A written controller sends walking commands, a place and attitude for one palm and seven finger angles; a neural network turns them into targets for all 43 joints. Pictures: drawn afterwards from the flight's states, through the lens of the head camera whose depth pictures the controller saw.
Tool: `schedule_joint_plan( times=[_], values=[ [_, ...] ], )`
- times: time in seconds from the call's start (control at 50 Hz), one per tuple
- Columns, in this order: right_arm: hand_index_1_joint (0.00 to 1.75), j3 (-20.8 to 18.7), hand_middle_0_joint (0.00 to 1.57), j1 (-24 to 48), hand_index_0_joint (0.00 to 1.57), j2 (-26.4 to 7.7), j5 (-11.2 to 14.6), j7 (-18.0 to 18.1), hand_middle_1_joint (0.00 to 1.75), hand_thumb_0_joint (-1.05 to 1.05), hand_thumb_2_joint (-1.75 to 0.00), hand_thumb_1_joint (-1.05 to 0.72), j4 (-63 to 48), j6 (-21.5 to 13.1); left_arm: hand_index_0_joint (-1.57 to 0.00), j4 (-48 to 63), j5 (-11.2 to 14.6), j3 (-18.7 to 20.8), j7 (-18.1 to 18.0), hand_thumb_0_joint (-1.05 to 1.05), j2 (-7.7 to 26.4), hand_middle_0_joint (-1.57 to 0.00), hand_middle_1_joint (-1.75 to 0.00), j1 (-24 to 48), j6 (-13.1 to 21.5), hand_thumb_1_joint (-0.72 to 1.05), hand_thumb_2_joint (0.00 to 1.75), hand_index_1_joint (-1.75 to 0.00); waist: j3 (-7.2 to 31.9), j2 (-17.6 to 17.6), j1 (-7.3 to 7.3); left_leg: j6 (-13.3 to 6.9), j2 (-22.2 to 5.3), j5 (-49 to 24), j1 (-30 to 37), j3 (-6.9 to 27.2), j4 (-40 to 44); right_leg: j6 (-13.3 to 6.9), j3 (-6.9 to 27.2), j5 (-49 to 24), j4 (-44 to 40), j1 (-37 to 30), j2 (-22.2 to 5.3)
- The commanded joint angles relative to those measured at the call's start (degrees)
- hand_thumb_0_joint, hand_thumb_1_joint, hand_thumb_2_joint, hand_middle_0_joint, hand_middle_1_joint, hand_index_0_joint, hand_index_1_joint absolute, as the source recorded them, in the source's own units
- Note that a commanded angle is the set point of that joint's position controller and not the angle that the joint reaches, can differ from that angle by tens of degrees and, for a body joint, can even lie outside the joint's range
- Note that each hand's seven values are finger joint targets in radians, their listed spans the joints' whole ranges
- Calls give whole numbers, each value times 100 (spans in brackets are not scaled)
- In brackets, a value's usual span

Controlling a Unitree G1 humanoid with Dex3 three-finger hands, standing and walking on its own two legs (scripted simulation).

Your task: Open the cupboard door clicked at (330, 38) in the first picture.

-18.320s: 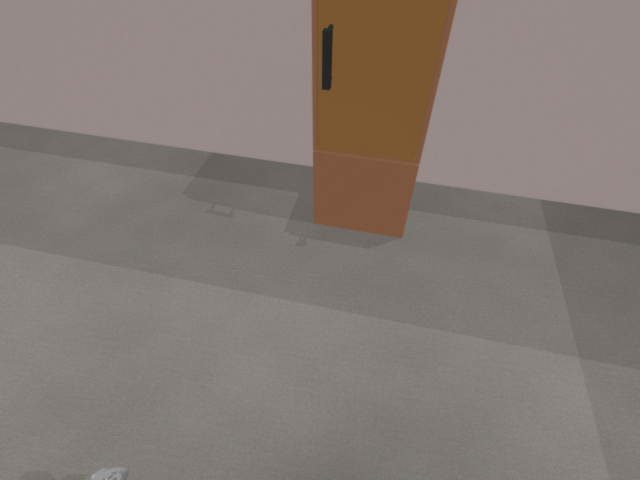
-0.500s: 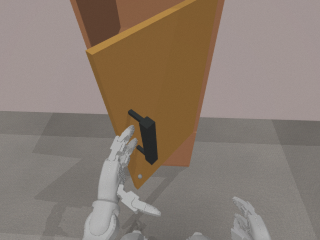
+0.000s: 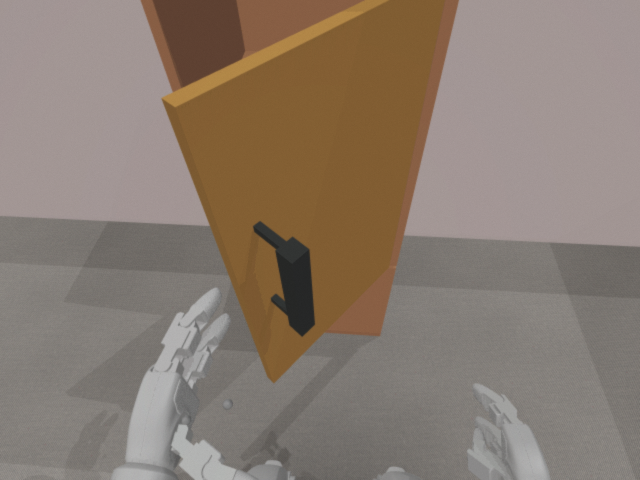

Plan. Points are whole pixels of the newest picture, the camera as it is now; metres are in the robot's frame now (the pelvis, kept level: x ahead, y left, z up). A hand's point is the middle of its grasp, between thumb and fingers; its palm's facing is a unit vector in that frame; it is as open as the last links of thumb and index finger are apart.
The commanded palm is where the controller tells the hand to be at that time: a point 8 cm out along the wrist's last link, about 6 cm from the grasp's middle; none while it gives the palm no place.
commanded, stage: slide the hand sideways off the handle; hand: left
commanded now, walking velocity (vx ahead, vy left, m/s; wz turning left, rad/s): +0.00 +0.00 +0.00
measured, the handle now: (284, 281) +0.34 +0.07 +0.07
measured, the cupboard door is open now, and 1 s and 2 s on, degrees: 51 51 51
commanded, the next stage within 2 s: draw the hand back to the body in 0.06 s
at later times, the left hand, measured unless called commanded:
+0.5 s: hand (173, 405) +0.18 +0.14 +0.12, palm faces -0.03 -1.00 -0.07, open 16.4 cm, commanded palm +0.15 +0.21 +0.12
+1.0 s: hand (46, 366) +0.19 +0.24 +0.17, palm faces +0.28 -0.89 -0.35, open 13.5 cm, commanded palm +0.15 +0.28 +0.20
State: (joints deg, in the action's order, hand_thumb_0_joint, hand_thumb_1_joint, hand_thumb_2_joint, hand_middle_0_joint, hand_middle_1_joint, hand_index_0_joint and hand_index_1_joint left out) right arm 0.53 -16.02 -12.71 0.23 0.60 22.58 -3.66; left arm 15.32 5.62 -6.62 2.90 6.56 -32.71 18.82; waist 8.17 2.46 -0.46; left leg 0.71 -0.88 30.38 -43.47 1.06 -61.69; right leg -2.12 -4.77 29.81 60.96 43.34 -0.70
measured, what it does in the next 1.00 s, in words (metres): rises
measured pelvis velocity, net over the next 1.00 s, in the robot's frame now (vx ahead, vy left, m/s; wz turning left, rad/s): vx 0.01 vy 0.03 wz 0.00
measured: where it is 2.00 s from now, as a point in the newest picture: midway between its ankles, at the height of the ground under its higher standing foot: outside the picture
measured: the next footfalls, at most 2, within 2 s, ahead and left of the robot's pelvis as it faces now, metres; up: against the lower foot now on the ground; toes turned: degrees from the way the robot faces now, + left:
none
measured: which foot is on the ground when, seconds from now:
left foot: down 0.00-1.00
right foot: down 0.00-1.00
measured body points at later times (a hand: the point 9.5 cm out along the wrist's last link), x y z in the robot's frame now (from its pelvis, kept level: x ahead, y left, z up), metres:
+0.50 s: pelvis -0.01 +0.01 +0.01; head +0.01 -0.01 +0.46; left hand +0.18 +0.20 +0.12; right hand +0.17 -0.22 -0.05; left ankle +0.00 +0.13 -0.67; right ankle +0.00 -0.10 -0.67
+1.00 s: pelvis +0.01 +0.03 +0.06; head -0.01 +0.01 +0.51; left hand +0.17 +0.28 +0.19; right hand +0.19 -0.18 -0.02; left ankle +0.00 +0.13 -0.67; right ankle +0.00 -0.10 -0.67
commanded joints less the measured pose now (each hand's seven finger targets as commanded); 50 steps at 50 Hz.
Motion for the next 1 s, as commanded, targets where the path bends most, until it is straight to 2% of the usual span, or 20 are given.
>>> schedule_joint_plan(
  times=[0.0, 0.06, 0.1, 0.14, 0.2, 0.24, 0.26, 0.28, 0.4, 0.46, 0.54, 0.6, 0.64, 0.66, 0.68, 0.7, 0.78, 0.82, 0.92, 0.98],
  values=[
    [30, -262, 20, 327, 20, -538, 44, 91, 30, 0, -90, -90, -976, -390, -15, 1311, 174, 215, 258, 0, 305, -15, -30, 18, 543, -50, 30, -30, 782, -453, 153, -175, 247, -1324, 125, 14, 585, 124, 432, -1676, -949, -783, 67],
    [30, -251, 20, 329, 20, -579, 52, 117, 30, 0, -90, -90, -1001, -480, -15, 1530, 214, 25, 315, 0, 231, -15, -30, 300, 606, -50, 30, -30, 830, -300, 218, -195, 248, -1235, 116, 52, 510, 98, 399, -1406, -880, -595, 81],
    [30, -258, 20, 291, 20, -580, 54, 135, 30, 0, -90, -90, -1013, -493, -15, 1417, 190, 39, 295, 0, 257, -15, -30, 238, 553, -50, 30, -30, 815, -417, 221, -197, 240, -1133, 82, 56, 496, 109, 387, -1246, -896, -502, 86],
    [30, -256, 20, 303, 20, -579, 50, 150, 30, 0, -90, -90, -1031, -494, -15, 1409, 147, 124, 239, 0, 341, -15, -30, 275, 475, -50, 30, -30, 867, -415, 157, -189, 239, -1059, 32, 56, 509, 96, 431, -1058, -918, -535, 81],
    [30, -254, 20, 302, 20, -536, 97, 173, 30, 0, -90, -90, -1116, -429, -15, 1801, 178, 563, 107, 0, 710, -15, -30, 112, 288, -50, 30, -30, 1156, -283, -15, -199, 243, -1239, 311, 5, 728, 81, 415, -1250, -1033, -972, 92],
    [30, -224, 20, 330, 20, -494, 137, 200, 30, 0, -90, -90, -1112, -389, -15, 1884, 246, 706, 81, 0, 746, -15, -30, -21, 123, -50, 30, -30, 1105, -258, -38, -204, 243, -1360, 442, -23, 839, 99, 399, -1483, -1142, -1148, 103],
    [30, -218, 20, 371, 20, -490, 151, 217, 30, 0, -90, -90, -1088, -364, -15, 1761, 291, 841, 79, 0, 781, -15, -30, -136, 27, -50, 30, -30, 1016, -391, -66, -200, 233, -1366, 416, 3, 915, 94, 352, -1448, -1191, -1232, 121],
    [30, -180, 20, 402, 20, -488, 164, 223, 30, 0, -90, -90, -1093, -378, -15, 1795, 342, 675, 120, 0, 624, -15, -30, -102, -28, -50, 30, -30, 844, -372, 15, -207, 236, -1332, 458, 0, 948, 127, 374, -1469, -1281, -1192, 111],
    [30, -128, 20, 416, 20, -586, 189, 295, 30, 0, -90, -90, -977, -521, -15, 1766, 577, 898, 421, 0, 815, -15, -30, 18, -203, -50, 30, -30, 338, -390, 108, -202, 206, -1022, 636, 44, 1183, 158, 375, -923, -1670, -1106, 107],
    [30, -113, 20, 448, 20, -614, 206, 320, 30, 0, -90, -90, -936, -593, -15, 1773, 678, 1135, 534, 0, 980, -15, -30, 114, -266, -50, 30, -30, 250, -404, 72, -199, 190, -965, 731, 76, 1317, 139, 353, -720, -1801, -1196, 115],
    [30, -91, 20, 463, 20, -598, 243, 357, 30, 0, -90, -90, -839, -698, -15, 1861, 866, 1518, 622, 0, 1173, -15, -30, 202, -339, -50, 30, -30, 259, -199, 0, -184, 186, -1094, 950, 72, 1458, 136, 354, -864, -1928, -1400, 109],
    [30, -74, 20, 494, 20, -607, 278, 379, 30, 0, -90, -90, -786, -794, -15, 2035, 944, 1602, 723, 0, 1215, -15, -30, 212, -412, -40, 34, -30, 411, 93, -54, -183, 179, -1364, 1277, 94, 1614, 112, 203, -1278, -1883, -1574, 145],
    [30, -56, 20, 506, 20, -624, 291, 385, 30, 0, -90, -90, -726, -846, -16, 1968, 1030, 1667, 818, 0, 1245, -16, -30, 193, -541, -32, 37, -30, 274, -27, -41, -181, 168, -1444, 1340, 119, 1698, 128, 156, -1439, -1956, -1626, 164],
    [30, -119, 20, 470, 20, -587, 186, 554, 30, 0, -90, -90, -712, -711, -16, 2239, 156, 1871, 41, 0, 2101, -16, -30, 87, -829, -29, 39, -30, 342, -129, -334, -197, 68, -1563, 1407, 37, 1982, 31, 459, -1455, -2266, -1923, -4],
    [30, -36, 20, 547, 20, -495, 140, 597, 30, 0, -90, -90, -767, -675, -16, 2459, 57, 1562, -276, 0, 1579, -16, -30, 47, -1012, -26, 40, -30, 28, -19, -183, -202, 111, -1576, 1531, -7, 2071, 66, 421, -1448, -2414, -1847, -27],
    [30, -14, 20, 460, 20, -479, 131, 602, 30, 0, -90, -90, -642, -629, -16, 2266, -78, 1440, -488, 0, 1423, -16, -30, -27, -1158, -22, 42, -30, -132, 132, -137, -196, 84, -1580, 1657, 2, 2157, 73, 325, -1426, -2444, -1862, -30],
    [30, 25, 20, 621, 20, -528, 89, 629, 30, 0, -90, -90, -497, -559, -16, 2286, -293, 1604, -877, 0, 1614, -16, -30, 102, -1339, -8, 48, -30, -191, -96, -144, -206, 43, -1718, 2088, 47, 2540, 95, 219, -1512, -2711, -2233, -4],
    [30, 52, 20, 665, 20, -534, 67, 638, 30, 0, -90, -90, -403, -576, -17, 2262, -333, 1703, -975, 0, 1681, -17, -30, 277, -1340, -1, 51, -30, -275, -1, -148, -204, 46, -1721, 2289, 63, 2753, 90, 204, -1511, -2875, -2390, -9],
    [30, 82, 20, 815, 20, -545, 30, 630, 30, 0, -90, -90, -163, -662, -17, 2187, -363, 1957, -1082, 0, 1790, -17, -30, 455, -1322, 17, 58, -30, -331, -66, -197, -192, 21, -2013, 2761, 88, 3230, 89, 163, -1783, -3211, -2895, 4],
    [30, 77, 20, 946, 20, -546, 13, 602, 30, 0, -90, -90, -25, -703, -18, 2150, -353, 2137, -1091, 0, 1850, -18, -30, 476, -1315, 27, 63, -30, -346, 50, -244, -177, 13, -2388, 3003, 50, 3442, 75, 168, -2135, -3375, -3242, -5]
  ],
)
